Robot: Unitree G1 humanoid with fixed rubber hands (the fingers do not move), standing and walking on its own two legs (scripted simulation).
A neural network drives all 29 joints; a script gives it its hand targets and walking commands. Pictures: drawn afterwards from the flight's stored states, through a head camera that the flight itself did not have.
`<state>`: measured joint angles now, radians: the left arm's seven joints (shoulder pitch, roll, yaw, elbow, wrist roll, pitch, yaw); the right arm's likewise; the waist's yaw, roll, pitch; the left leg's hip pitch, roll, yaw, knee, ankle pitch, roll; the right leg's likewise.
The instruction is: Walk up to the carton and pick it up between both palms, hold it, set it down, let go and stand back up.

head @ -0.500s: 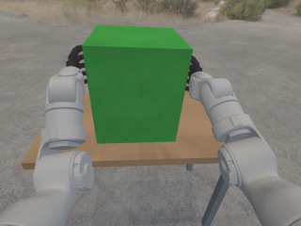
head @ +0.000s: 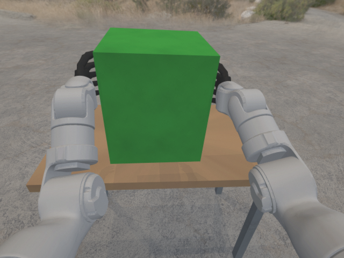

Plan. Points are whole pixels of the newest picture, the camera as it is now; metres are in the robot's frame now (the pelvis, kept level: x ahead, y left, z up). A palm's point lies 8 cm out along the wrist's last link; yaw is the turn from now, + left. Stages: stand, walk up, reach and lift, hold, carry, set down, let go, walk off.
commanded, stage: hold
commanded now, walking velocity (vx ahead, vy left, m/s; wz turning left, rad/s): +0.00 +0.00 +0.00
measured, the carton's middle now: (155, 94) +0.40 +0.01 +0.25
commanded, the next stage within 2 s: none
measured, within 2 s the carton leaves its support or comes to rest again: neither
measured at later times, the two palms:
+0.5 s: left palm (86, 86) +0.37 +0.16 +0.29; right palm (223, 90) +0.37 -0.14 +0.28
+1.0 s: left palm (86, 83) +0.37 +0.16 +0.29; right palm (224, 90) +0.37 -0.14 +0.28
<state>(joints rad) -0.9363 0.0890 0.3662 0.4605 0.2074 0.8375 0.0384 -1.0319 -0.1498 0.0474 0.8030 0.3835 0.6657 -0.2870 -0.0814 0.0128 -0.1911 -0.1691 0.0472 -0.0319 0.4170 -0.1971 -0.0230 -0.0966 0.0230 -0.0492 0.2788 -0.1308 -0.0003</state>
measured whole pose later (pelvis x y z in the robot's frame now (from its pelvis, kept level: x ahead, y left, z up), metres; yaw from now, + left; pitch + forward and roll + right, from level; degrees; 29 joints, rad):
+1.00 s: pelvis +0.00 +0.00 +0.00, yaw +0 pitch -3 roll -2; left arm -0.96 0.09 0.37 0.48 0.22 0.82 0.04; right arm -1.05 -0.15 0.03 0.82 0.37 0.66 -0.28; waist -0.09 0.01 -0.19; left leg -0.17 0.05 -0.03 0.41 -0.19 -0.02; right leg -0.10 0.02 -0.05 0.27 -0.12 0.00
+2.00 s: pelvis +0.01 +0.00 +0.00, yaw +0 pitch -3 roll -2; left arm -0.91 0.07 0.36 0.41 0.22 0.85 0.03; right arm -1.01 -0.16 0.06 0.78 0.40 0.67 -0.29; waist -0.09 0.01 -0.18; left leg -0.16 0.05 -0.04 0.42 -0.21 -0.02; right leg -0.07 0.02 -0.05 0.27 -0.13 0.00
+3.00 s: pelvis +0.00 +0.00 +0.00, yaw +0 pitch -3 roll -2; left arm -0.93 0.09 0.36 0.44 0.21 0.84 0.03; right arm -1.03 -0.16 0.05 0.79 0.39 0.67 -0.29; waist -0.09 0.01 -0.19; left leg -0.16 0.04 -0.04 0.42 -0.20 -0.02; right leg -0.08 0.02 -0.05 0.27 -0.13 0.00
